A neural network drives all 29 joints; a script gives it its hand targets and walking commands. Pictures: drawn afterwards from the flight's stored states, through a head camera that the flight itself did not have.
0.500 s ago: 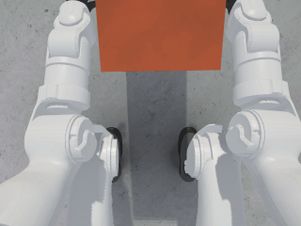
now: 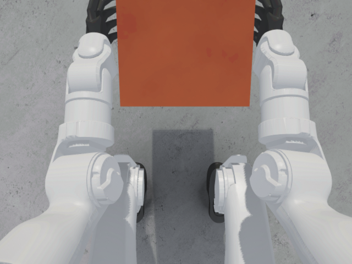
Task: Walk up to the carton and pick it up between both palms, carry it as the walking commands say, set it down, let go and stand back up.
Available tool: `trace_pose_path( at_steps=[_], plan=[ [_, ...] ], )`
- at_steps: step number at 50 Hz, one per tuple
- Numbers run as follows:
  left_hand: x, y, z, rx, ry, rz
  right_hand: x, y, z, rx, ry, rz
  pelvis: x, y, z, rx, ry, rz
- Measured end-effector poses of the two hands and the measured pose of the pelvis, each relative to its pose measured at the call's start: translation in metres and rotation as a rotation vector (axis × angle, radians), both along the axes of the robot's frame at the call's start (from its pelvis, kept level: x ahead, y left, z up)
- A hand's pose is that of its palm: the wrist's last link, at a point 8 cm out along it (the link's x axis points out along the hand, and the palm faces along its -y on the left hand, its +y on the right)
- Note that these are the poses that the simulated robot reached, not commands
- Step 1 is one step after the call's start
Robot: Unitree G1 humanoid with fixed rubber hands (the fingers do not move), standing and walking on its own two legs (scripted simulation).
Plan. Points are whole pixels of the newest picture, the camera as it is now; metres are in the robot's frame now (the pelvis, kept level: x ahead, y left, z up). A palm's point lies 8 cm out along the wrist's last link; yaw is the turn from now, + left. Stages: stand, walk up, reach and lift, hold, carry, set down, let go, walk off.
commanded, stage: reach and lift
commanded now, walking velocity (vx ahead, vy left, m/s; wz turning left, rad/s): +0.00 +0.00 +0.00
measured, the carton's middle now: (182, 57) +0.52 -0.01 -0.18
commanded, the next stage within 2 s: none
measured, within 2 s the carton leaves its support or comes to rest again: neither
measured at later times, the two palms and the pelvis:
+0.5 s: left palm (81, 31) +0.52 +0.14 -0.03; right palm (288, 27) +0.52 -0.15 -0.03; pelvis +0.00 +0.00 +0.05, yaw +0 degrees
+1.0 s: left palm (48, 20) +0.49 +0.15 +0.05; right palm (324, 16) +0.50 -0.15 +0.05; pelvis +0.01 +0.00 +0.10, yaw +0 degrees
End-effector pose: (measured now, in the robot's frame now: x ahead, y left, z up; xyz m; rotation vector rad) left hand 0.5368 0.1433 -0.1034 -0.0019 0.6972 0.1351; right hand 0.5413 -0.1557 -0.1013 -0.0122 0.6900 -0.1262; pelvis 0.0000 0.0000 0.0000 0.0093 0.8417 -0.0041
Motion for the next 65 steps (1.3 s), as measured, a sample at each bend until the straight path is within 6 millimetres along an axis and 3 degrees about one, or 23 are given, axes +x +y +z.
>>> trace_pose_path(
  at_steps=[17, 65],
  plan=[
    [-0.015, 0.003, 0.048, -0.003, -0.002, 0.007, -0.014, 0.003, 0.049, 0.002, -0.001, -0.001, -0.005, 0.002, 0.031, -0.002, 0.006, 0.005],
    [-0.056, 0.003, 0.195, -0.005, 0.002, 0.007, -0.057, 0.003, 0.194, 0.016, 0.003, -0.015, 0.015, 0.001, 0.139, -0.008, -0.088, 0.001]
  ],
)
